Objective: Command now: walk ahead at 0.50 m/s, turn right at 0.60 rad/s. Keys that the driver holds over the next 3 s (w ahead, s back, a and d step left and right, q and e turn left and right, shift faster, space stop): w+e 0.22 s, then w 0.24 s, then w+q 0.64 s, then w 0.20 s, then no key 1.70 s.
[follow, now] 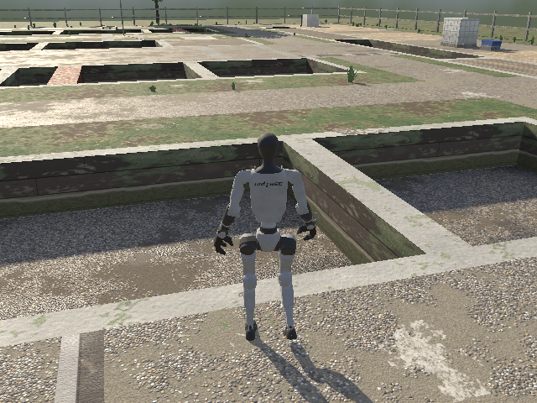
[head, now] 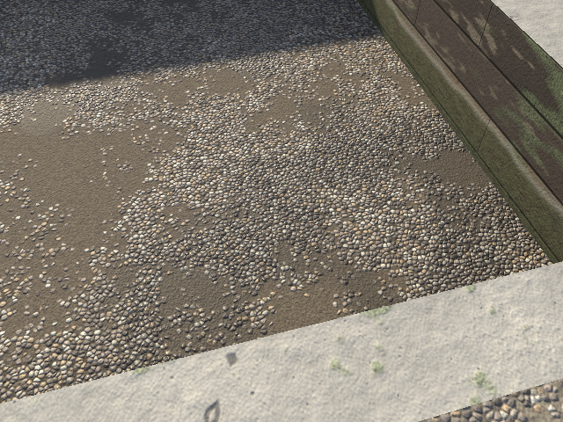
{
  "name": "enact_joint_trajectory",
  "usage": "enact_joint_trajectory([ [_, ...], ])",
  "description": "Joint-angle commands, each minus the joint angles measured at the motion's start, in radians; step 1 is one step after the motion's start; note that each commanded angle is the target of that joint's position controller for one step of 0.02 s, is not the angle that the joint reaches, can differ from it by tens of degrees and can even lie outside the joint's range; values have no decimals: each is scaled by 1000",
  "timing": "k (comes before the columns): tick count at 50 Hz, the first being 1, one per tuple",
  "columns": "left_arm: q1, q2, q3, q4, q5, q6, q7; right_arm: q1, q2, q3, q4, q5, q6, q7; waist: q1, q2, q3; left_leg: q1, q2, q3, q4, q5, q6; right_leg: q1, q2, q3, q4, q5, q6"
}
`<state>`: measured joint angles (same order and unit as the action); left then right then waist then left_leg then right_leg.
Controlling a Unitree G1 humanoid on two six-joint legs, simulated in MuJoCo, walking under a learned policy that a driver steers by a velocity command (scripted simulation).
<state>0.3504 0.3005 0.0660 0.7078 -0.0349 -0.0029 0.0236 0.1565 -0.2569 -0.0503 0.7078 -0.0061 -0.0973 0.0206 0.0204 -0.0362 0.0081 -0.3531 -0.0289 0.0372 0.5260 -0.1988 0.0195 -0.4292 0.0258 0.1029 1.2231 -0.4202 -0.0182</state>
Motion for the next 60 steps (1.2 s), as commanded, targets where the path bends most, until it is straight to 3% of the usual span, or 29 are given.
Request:
enact_joint_trajectory([
  [1,-24,96,35,-94,0,-3,0,36,-101,-28,-31,-13,-5,-14,-31,163,3,190,274,-294,-292,1,158,-246,-118,17,16,84,16],
  [5,-84,44,16,-123,9,-1,-6,67,-143,-47,2,-4,-10,-22,-38,121,8,226,298,-163,-318,205,198,-286,-143,-3,-129,160,36],
  [10,-192,13,-5,-150,19,1,-33,59,-178,-57,17,10,25,-24,-66,97,22,263,281,16,-268,382,165,-220,-130,-81,-380,354,14],
  [13,-247,10,-11,-173,12,7,-48,93,-211,-62,29,32,39,-21,-80,109,39,265,301,45,-249,387,158,-134,-100,-125,-472,292,-6],
  [15,-239,30,-3,-178,14,10,-49,106,-239,-68,43,50,47,-18,-55,114,40,305,324,47,-202,488,151,-74,-64,-146,-537,199,-38],
  [17,-31,86,34,-106,23,14,-40,90,-231,-58,56,53,63,-24,61,79,-64,289,274,115,44,698,101,220,22,-204,-677,280,-87],
  [18,111,155,62,-70,12,20,-24,101,-189,-40,56,36,61,-26,123,36,-146,128,225,143,291,522,47,471,-28,-104,-687,375,-123],
  [19,123,275,73,-73,14,18,-11,170,-65,0,13,1,46,-19,37,-232,-214,-237,56,124,698,-301,-36,709,-312,410,-775,352,-287],
  [20,133,219,53,-92,15,6,-26,148,-141,-12,23,41,26,-15,89,-164,-352,-313,20,-91,844,-424,-41,700,-417,650,-914,180,-383],
  [21,80,158,33,-82,14,-9,-31,88,-196,-33,4,71,20,-11,80,-87,-192,-391,61,-102,840,-380,-33,596,-386,525,-935,109,-343],
  [22,53,134,24,-64,13,-18,-34,59,-182,-29,-4,62,17,-13,56,-60,-98,-406,104,-85,793,-330,-17,503,-339,415,-928,60,-297],
  [24,-20,74,0,-56,34,-32,-32,75,-166,-33,9,37,21,-15,2,-36,-35,-335,160,-109,691,-160,-10,353,-271,290,-946,148,-247],
  [27,-23,51,-7,-26,50,-56,-29,148,-136,-33,46,46,55,-13,-30,-36,-19,-279,150,-118,630,-59,-25,269,-254,177,-991,283,-248],
  [31,27,64,2,51,52,-73,-14,70,-93,-21,7,33,81,-26,-10,-10,46,-349,125,-176,439,148,-20,258,-246,41,-988,347,-193],
  [36,69,59,-6,114,54,-70,-11,17,-41,-3,-37,12,89,-5,19,-27,66,-298,82,-112,284,300,35,228,-235,-102,-912,549,-144],
  [38,90,63,-5,135,48,-64,-10,10,-25,1,-65,11,101,6,26,-44,51,-260,68,-50,290,241,43,240,-242,-143,-854,639,-142],
  [39,65,89,2,94,50,-54,-6,-36,-50,-5,-87,-57,122,6,21,-58,67,-212,18,82,281,161,62,214,-191,-210,-796,737,-106],
  [40,75,93,5,89,49,-54,-4,-32,-45,-6,-92,-55,133,6,34,-78,47,-124,-10,111,278,89,74,180,-179,-225,-743,787,-91],
  [42,49,128,13,71,53,-43,11,143,-65,-18,-55,-33,147,6,-40,-126,-30,26,-65,96,273,-93,114,206,-204,-231,-543,1041,-78],
  [43,-3,152,22,66,52,-31,20,304,-80,-31,-18,-25,125,-2,-143,-94,-81,141,-28,-12,97,-97,151,209,-211,-211,-334,956,-56],
  [44,-7,122,21,48,44,-22,26,394,-166,-52,-31,-10,103,-15,-199,102,-180,293,151,-302,-53,77,202,108,-132,-276,65,660,-4],
  [45,50,38,3,-35,57,-11,11,295,-272,-64,-54,19,99,-2,-56,320,-273,550,370,-816,-150,214,313,-272,52,-147,287,-114,43],
  [46,-71,97,8,-63,68,-3,22,287,-271,-85,-69,56,112,-5,-138,262,-273,497,359,-813,-164,185,347,-380,13,-9,297,-42,46],
  [48,-138,104,10,-68,45,8,37,189,-136,-43,-72,16,129,-18,-58,105,-62,221,293,-582,-128,204,289,-372,-49,-30,220,59,59],
  [50,-119,54,-5,-77,62,36,46,78,-68,-6,-118,3,131,-24,3,137,-31,-7,157,-413,-136,274,200,-225,-75,-38,63,117,90],
  [54,-133,54,-3,-89,74,80,54,92,-102,-6,-134,8,111,-5,13,125,-88,-1,108,-402,-140,326,185,-174,-62,-54,-79,150,119],
  [56,-197,52,-11,-103,62,80,55,69,-99,0,-152,17,117,-11,-13,112,-78,32,97,-389,-164,288,157,-159,-77,-33,-242,201,120],
  [59,-253,29,-32,-107,56,59,23,56,-99,5,-170,10,152,-18,-53,132,-100,97,91,-422,-188,153,113,-102,-74,-44,-385,224,111],
  [60,-272,13,-42,-112,67,51,15,10,-77,17,-186,6,153,-19,-39,103,-62,34,89,-391,-179,205,107,-43,-70,-52,-460,256,106],
])
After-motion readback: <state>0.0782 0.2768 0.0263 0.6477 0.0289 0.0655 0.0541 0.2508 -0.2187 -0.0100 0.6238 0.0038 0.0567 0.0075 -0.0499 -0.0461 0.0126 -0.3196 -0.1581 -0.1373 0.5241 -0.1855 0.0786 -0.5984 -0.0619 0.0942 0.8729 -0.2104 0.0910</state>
